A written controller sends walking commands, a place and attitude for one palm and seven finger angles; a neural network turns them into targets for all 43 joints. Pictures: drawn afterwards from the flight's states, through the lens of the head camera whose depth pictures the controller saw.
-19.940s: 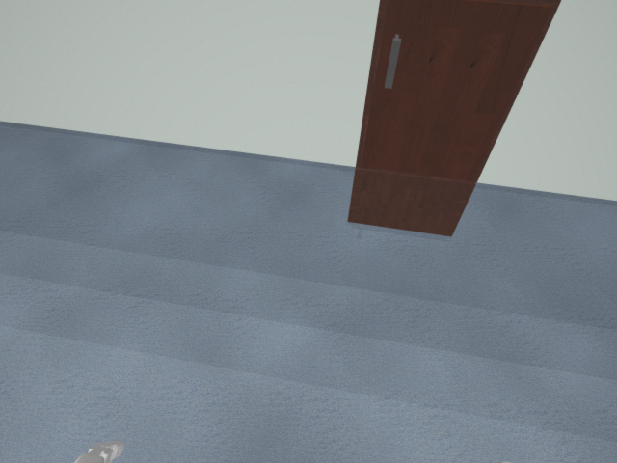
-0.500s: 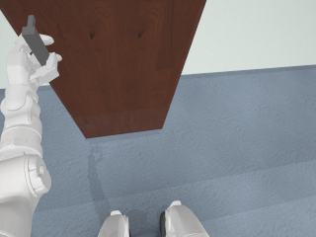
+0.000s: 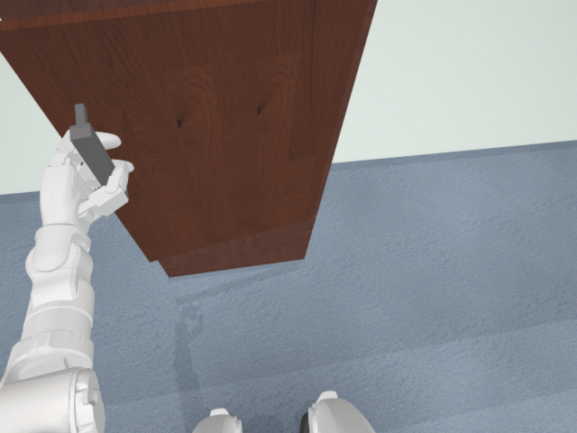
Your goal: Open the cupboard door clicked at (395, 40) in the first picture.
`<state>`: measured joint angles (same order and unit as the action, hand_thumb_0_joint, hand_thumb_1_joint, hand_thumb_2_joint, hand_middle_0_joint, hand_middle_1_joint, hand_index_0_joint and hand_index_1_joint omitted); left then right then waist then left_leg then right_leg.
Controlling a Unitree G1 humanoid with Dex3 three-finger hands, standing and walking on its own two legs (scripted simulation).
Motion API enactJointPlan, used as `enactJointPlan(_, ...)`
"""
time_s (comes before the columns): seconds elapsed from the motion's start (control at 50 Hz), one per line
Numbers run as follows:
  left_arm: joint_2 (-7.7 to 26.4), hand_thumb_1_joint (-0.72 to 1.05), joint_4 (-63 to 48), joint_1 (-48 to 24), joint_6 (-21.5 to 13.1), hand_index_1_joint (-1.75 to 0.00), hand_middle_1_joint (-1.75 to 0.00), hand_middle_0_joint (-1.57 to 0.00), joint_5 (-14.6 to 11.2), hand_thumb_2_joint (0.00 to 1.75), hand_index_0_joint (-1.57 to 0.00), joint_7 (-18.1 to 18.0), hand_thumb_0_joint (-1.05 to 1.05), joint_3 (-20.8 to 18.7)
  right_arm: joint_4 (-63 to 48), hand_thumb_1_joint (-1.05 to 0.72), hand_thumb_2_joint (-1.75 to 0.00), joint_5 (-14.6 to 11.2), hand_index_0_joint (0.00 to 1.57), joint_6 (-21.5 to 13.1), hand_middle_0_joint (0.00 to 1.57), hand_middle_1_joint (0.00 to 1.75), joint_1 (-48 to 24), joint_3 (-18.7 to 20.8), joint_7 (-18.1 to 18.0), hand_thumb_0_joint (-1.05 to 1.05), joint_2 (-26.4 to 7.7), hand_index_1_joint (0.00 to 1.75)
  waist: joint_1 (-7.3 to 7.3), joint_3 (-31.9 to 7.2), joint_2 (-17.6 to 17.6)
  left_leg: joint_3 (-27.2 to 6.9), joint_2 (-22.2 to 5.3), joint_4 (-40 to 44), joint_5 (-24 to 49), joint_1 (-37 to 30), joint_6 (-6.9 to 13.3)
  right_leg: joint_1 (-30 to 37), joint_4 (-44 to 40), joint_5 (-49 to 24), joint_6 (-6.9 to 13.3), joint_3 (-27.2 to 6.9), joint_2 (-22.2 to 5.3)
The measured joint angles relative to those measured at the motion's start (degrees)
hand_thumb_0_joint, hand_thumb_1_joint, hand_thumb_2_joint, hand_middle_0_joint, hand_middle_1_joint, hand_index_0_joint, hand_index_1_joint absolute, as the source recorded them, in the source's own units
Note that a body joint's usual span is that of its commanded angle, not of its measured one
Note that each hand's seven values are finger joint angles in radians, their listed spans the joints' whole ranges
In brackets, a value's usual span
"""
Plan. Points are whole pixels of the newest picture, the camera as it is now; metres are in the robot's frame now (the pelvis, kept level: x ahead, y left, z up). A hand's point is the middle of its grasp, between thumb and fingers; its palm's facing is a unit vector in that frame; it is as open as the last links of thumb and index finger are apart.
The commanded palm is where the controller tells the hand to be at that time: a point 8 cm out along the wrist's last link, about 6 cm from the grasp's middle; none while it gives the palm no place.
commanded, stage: pull the door open along its arc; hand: left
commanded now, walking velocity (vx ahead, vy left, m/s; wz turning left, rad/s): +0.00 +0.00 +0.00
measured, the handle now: (101, 155) +0.49 +0.25 +0.05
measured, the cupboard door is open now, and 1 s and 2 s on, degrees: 9 44 44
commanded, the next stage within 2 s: open thumb and fingers to let go in 0.62 s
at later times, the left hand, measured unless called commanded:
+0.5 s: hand (196, 275) +0.31 +0.10 +0.06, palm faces +0.51 -0.86 +0.04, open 6.2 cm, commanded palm +0.24 +0.12 +0.05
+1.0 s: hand (237, 300) +0.28 +0.05 +0.05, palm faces +0.52 -0.85 -0.04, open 7.7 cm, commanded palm +0.23 +0.09 +0.05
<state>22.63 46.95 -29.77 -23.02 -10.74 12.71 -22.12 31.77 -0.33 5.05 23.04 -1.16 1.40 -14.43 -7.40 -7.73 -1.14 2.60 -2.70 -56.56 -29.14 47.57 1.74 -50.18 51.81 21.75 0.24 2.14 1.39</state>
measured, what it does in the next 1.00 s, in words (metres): shifts its weight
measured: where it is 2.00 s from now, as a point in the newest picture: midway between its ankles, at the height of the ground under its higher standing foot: outside the picture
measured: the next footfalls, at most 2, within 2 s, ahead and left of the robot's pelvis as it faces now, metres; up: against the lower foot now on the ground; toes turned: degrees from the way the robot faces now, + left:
none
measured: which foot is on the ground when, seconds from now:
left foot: down 0.00-1.00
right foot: down 0.00-1.00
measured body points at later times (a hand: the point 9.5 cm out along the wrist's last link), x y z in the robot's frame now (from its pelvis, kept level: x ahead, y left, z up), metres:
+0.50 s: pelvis -0.01 -0.02 +0.00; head +0.05 -0.02 +0.45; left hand +0.27 +0.14 +0.06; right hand +0.18 -0.22 -0.10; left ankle -0.03 +0.09 -0.68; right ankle +0.02 -0.12 -0.68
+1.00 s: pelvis -0.02 -0.07 +0.00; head +0.02 -0.08 +0.45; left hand +0.25 +0.10 +0.06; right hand +0.18 -0.26 -0.10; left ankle -0.03 +0.09 -0.68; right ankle +0.02 -0.12 -0.68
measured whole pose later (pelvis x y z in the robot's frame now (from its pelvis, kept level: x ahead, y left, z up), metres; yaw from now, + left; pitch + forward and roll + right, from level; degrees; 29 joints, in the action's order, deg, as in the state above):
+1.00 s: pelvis -0.02 -0.07 +0.00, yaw +6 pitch +11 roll +2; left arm -6.3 12.4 3.3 -15.4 5.6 -34.7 8.5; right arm 34.0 5.0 -2.0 10.0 0.1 -0.4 -10.4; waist -0.4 -7.6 -1.2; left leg -2.6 -1.0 -54.0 -26.4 38.8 -2.8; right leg -42.0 55.2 24.6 5.3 7.2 -0.6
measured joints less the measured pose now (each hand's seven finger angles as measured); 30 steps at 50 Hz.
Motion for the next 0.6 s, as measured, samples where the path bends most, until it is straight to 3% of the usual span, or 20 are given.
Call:
enactJointPlan(0.1, -5.57, 0.69, -10.56, 10.08, 0.45, -1.33, -1.32, -0.32, -1.39, 0.73, -0.32, -2.22, 0.00, 4.49, -1.27, -0.91, -0.89, -0.41, 0.20, -1.24, 0.20, 0.30, -1.65, 0.76, 0.37, 0.00, 0.29, 0.30, 1.77, -0.69, -0.09, 0.20, 0.31, 1.90, 0.30, -3.22, -0.06, 2.98, -1.32, 0.04, -0.06, -0.22, -0.22)
enactJointPlan(0.18, -12.69, 0.67, -18.11, 15.52, 0.29, -1.29, -1.33, -0.32, -0.75, 0.74, -0.33, -12.02, 0.01, 8.77, -1.49, -0.91, -0.89, 0.26, 0.20, -3.05, 0.20, 0.30, -4.36, 1.31, 1.01, 0.00, 0.71, 0.30, 3.45, -0.69, -0.22, -0.01, 0.89, 2.11, 0.43, -4.31, -0.17, 4.00, -0.92, 0.42, -0.07, -0.04, -0.82)
enactJointPlan(0.32, -22.31, 0.66, -26.13, 20.86, 0.70, -1.28, -1.34, -0.31, 6.58, 0.78, -0.34, -30.64, 0.01, 16.97, -1.48, -0.91, -0.89, 2.69, 0.20, -4.50, 0.20, 0.30, -9.51, 1.31, 2.06, 0.01, 2.38, 0.30, 6.10, -0.26, 0.03, -0.84, 1.85, 0.71, 0.30, -4.73, -0.62, 4.26, 1.85, 1.78, 0.43, 0.73, -1.89)
enactJointPlan(0.4, -26.04, 0.67, -29.31, 24.12, 2.38, -1.29, -1.33, -0.30, 10.50, 0.78, -0.32, -38.70, 0.01, 21.76, -1.34, -0.91, -0.89, 3.61, 0.20, -4.66, 0.20, 0.30, -11.01, 1.04, 2.19, 0.01, 3.63, 0.30, 7.17, -0.28, 0.04, -1.53, 2.10, 0.62, 0.45, -5.53, -1.10, 5.09, 2.49, 2.25, 0.94, 1.39, -2.19)
enactJointPlan(0.5, -29.22, 0.67, -32.98, 29.11, 4.97, -1.31, -1.32, -0.29, 14.43, 0.78, -0.32, -45.30, 0.01, 27.17, -0.90, -0.91, -0.89, 4.53, 0.20, -4.76, 0.20, 0.30, -11.48, 0.63, 1.81, 0.01, 4.86, 0.30, 7.68, -0.51, 0.20, -2.52, 2.15, 1.14, 0.74, -7.17, -1.85, 6.84, 2.51, 2.66, 1.73, 2.37, -2.28)
enactJointPlan(0.6, -28.81, 0.68, -37.18, 35.12, 6.98, -1.32, -1.31, -0.29, 17.00, 0.77, -0.31, -47.21, 0.01, 32.61, -0.59, -0.91, -0.89, 5.10, 0.20, -5.44, 0.20, 0.30, -11.50, 0.38, 1.19, 0.01, 5.34, 0.30, 7.29, -0.54, 0.07, -3.33, 1.88, 1.60, 0.89, -8.87, -2.69, 8.56, 2.45, 3.00, 2.62, 3.18, -2.03)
